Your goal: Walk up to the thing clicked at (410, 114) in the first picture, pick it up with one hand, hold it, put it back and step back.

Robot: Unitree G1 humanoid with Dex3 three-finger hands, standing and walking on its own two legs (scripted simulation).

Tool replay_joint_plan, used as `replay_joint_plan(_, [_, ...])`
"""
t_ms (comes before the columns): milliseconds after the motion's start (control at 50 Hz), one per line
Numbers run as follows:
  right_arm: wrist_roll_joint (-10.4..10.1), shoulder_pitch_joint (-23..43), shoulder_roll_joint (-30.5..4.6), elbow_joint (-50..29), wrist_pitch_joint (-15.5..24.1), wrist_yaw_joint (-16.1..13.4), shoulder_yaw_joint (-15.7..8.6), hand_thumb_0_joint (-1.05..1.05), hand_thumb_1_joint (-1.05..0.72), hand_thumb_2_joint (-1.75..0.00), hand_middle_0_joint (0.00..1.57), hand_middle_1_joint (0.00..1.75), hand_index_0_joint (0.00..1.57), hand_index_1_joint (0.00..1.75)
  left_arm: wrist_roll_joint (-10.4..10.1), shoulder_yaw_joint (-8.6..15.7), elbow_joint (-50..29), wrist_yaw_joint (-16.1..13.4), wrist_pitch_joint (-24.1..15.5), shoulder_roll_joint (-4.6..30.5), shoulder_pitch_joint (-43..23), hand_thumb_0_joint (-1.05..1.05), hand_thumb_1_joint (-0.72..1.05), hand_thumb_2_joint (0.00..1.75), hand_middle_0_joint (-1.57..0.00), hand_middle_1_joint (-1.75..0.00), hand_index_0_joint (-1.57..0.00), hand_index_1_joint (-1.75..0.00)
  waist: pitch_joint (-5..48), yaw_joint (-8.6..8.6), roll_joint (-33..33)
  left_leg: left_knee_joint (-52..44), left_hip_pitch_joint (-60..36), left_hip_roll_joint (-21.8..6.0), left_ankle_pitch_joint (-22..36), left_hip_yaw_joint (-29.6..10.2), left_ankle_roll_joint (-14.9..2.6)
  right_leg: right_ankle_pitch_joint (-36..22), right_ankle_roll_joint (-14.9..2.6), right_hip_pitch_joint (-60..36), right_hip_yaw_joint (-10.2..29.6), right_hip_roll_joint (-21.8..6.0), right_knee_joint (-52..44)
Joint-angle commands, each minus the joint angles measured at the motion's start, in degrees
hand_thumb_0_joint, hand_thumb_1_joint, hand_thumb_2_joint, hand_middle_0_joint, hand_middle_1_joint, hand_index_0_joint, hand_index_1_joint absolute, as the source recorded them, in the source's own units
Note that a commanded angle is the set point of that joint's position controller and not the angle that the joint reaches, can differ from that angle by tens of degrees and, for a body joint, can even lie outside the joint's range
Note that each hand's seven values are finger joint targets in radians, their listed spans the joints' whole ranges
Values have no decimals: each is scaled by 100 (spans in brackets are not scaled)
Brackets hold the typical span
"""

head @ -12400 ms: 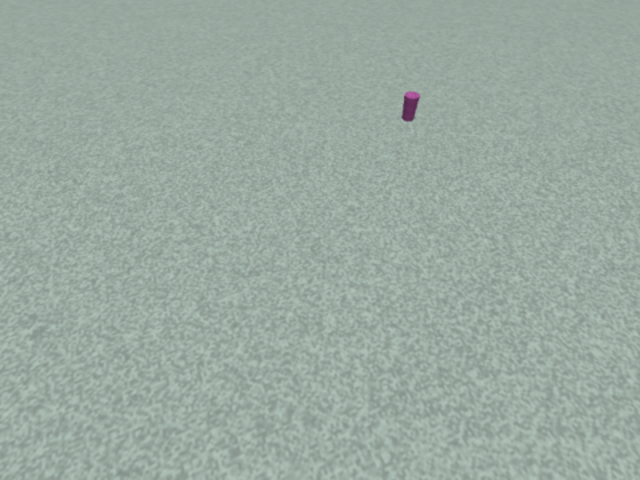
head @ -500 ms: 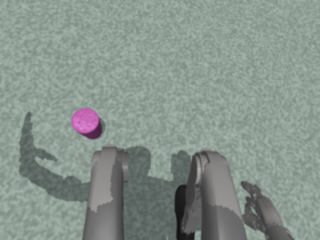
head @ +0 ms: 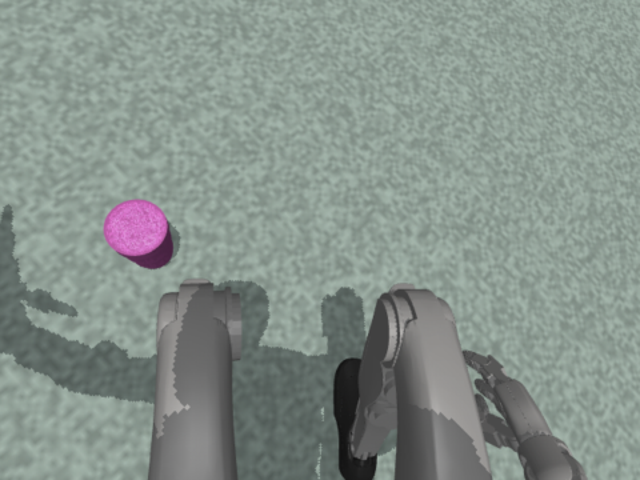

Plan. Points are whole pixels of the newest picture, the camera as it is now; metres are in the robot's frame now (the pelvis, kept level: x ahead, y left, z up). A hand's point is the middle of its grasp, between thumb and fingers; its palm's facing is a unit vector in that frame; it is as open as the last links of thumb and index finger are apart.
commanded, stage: approach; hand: left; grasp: from the side
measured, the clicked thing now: (146, 240) +0.42 +0.27 -0.27
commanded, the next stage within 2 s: close in in 0.24 s
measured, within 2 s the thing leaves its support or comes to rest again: neither
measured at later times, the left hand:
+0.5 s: hand (96, 260) +0.36 +0.32 -0.22, palm faces +0.17 -0.98 +0.08, open 17.6 cm
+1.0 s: hand (137, 256) +0.38 +0.27 -0.24, palm faces +0.23 -0.97 +0.05, open 17.6 cm
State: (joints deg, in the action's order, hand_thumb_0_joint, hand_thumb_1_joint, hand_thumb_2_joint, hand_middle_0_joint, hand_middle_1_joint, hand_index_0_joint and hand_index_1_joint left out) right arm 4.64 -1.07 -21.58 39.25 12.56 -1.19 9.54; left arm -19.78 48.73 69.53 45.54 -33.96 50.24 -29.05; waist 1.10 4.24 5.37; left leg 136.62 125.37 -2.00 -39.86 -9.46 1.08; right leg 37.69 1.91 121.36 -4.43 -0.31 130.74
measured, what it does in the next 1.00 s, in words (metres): lowers itself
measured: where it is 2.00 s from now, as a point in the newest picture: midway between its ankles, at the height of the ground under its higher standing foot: (280, 448)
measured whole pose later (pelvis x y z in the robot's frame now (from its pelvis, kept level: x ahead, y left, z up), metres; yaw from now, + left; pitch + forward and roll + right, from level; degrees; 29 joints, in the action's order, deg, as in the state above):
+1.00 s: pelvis -0.02 +0.02 -0.07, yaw -7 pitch +8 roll -17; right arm 20.4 9.2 -22.0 32.5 3.1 8.3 28.1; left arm -9.9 30.5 82.9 8.8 -66.9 42.7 -28.5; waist -16.0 11.5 16.1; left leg 154.5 125.7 -0.9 -39.5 -21.4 -0.3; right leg 33.6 3.1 116.6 -12.6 3.9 139.0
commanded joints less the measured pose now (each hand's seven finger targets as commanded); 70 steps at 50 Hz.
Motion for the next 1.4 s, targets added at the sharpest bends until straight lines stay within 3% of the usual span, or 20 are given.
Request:
replay_joint_plan(0, [159, -261, -1546, -332, 142, -45, -347, 0, -90, -90, 20, 30, 20, 30, -72, 126, -491, -88, -757, 1850, -767, 0, -60, 4, -8, -8, -6, -10, 3012, 13, -1509, -1414, -2219, -35, 440, 371, -150, -290, -379, -1377, -531, 274, -918])
replay_joint_plan(100, [401, 1, -1666, -377, -40, 52, -135, 0, -91, -91, 20, 30, 20, 30, 75, 243, -658, -306, -1270, 2120, -792, 0, -60, 4, -8, -8, -6, -10, 3117, 9, -1988, -1154, -2459, -98, 776, 287, -71, -609, -379, -1398, -660, 306, -551])
replay_joint_plan(140, [505, 106, -1722, -388, -128, 92, -59, 0, -92, -91, 20, 30, 20, 30, 175, 154, -566, -381, -1431, 2052, -646, 0, -59, 5, -8, -9, -6, -11, 3077, 76, -2191, -1074, -2563, -124, 886, 263, -36, -727, -381, -1430, -716, 327, -450])
replay_joint_plan(160, [554, 178, -1740, -422, -170, 114, -5, 0, -92, -91, 20, 30, 20, 30, 175, 31, -594, -410, -1515, 1835, -671, 0, -60, 6, -8, -10, -5, -12, 3047, 179, -2224, -1038, -2633, -141, 972, 207, -7, -800, -373, -1396, -776, 331, -370])
replay_joint_plan(180, [591, 218, -1780, -400, -210, 128, 16, 0, -92, -91, 20, 30, 20, 30, 195, 140, -631, -467, -1608, 1986, -607, 0, -61, 5, -8, -10, -6, -12, 3027, 150, -2357, -1054, -2653, -149, 958, 167, 14, -790, -381, -1411, -818, 339, -315])
replay_joint_plan(240, [716, 370, -1830, -412, -303, 178, 139, 0, -93, -91, 20, 30, 20, 30, 142, -260, -473, -568, -1825, 1351, -608, 0, -61, 6, -7, -10, -6, -12, 3017, 393, -2426, -848, -2873, -181, 1229, 61, 66, -1035, -363, -1364, -922, 347, -181])
replay_joint_plan(280, [773, 489, -1889, -422, -352, 202, 233, 0, -93, -91, 20, 30, 20, 30, 167, -388, -316, -708, -1960, 1255, -677, 0, -61, 5, -7, -11, -6, -12, 2716, 532, -2414, -780, -2733, -183, 1185, -21, 80, -1028, -357, -1288, -1005, 345, -100])
replay_joint_plan(320, [830, 653, -1860, -447, -402, 252, 357, 0, -93, -91, 20, 30, 20, 30, 232, -772, 6, -858, -2084, 906, -704, 0, -61, 5, -7, -11, -6, -12, 2371, 654, -2162, -659, -2440, -184, 834, -58, 39, -827, -338, -1198, -1061, 360, -122])
replay_joint_plan(400, [936, 852, -1922, -534, -470, 371, 561, 0, -94, -91, 20, 30, 20, 30, 276, -728, 97, -1336, -2486, 1010, -635, 0, -61, 1, -8, -10, -8, -10, 2094, 653, -1969, -543, -2129, -168, 476, -125, 6, -663, -292, -1368, -1196, 401, -102])
replay_joint_plan(480, [1086, 922, -2061, -561, -554, 463, 633, 0, -93, -90, 20, 30, 20, 30, 392, -734, 125, -1842, -2833, 845, -575, 0, -61, 1, -8, -10, -8, -10, 2021, 694, -2274, -549, -2419, -187, 676, -241, 113, -851, -294, -1411, -1326, 416, 32])
replay_joint_plan(580, [1223, 953, -2048, -616, -655, 599, 761, 0, -93, -90, 20, 30, 20, 30, 619, -1101, 178, -2487, -3093, 488, -696, 0, -61, 2, -8, -9, -8, -8, 1623, 883, -2231, -522, -2102, -160, 454, -319, 112, -818, -275, -1452, -1435, 448, -1])
replay_joint_plan(680, [1356, 1057, -2081, -657, -742, 684, 807, 0, -93, -90, 20, 30, 20, 30, 792, -1666, 216, -2839, -3283, 104, -790, 0, -61, 1, -7, -7, -8, -6, 1365, 1105, -2104, -508, -2066, -180, 323, -462, 119, -787, -247, -1342, -1506, 457, 0])
replay_joint_plan(840, [1482, 1199, -2089, -824, -889, 785, 1033, 0, -92, -90, 20, 30, 20, 30, 855, -1743, 511, -3418, -3579, 170, -893, 0, -60, 4, -6, -6, -6, -6, 1017, 1163, -1864, -522, -1824, -190, -152, -696, 96, -503, -210, -1279, -1590, 511, 19])
replay_joint_plan(860, [1515, 1171, -2101, -818, -906, 799, 1050, 0, -92, -90, 20, 30, 20, 30, 886, -1766, 562, -3493, -3630, 161, -958, 0, -57, 6, -5, -7, -6, -6, 980, 1245, -1928, -511, -1841, -182, -146, -709, 104, -520, -201, -1344, -1597, 511, 27])
replay_joint_plan(960, [1623, 1225, -2081, -860, -974, 842, 1140, 0, -91, -90, 20, 30, 20, 30, 1087, -1911, 677, -3825, -3787, 94, -903, 0, -50, 10, -6, -8, -6, -7, 924, 1289, -1967, -478, -1914, -193, -2, -754, 121, -698, -188, -1429, -1624, 538, 26])
replay_joint_plan(1100, [1681, 1265, -2102, -870, -1055, 896, 1206, 0, -89, -90, 20, 30, 20, 30, 1221, -1919, 726, -4206, -3918, 151, -794, 0, -36, 19, -13, -10, -10, -12, 905, 1298, -1996, -489, -1974, -214, 140, -829, 135, -832, -193, -1499, -1690, 583, 57])
replay_joint_plan(1180, [1722, 1264, -2102, -865, -1095, 907, 1251, 0, -89, -90, 20, 30, 20, 30, 1282, -2012, 653, -4351, -3967, 144, -940, 0, -13, 34, -31, -28, -29, -29, 933, 1404, -2020, -441, -2003, -228, 175, -852, 139, -899, -183, -1573, -1718, 606, 26])
replay_joint_plan(1380, [1771, 1249, -2089, -756, -1161, 905, 1338, 0, -87, -90, 20, 30, 20, 30, 1417, -2143, 747, -4602, -3983, 230, -1190, 0, 23, 57, -51, -47, -49, -48, 902, 1567, -1969, -344, -1997, -252, 314, -903, 124, -1085, -163, -1675, -1753, 639, -37])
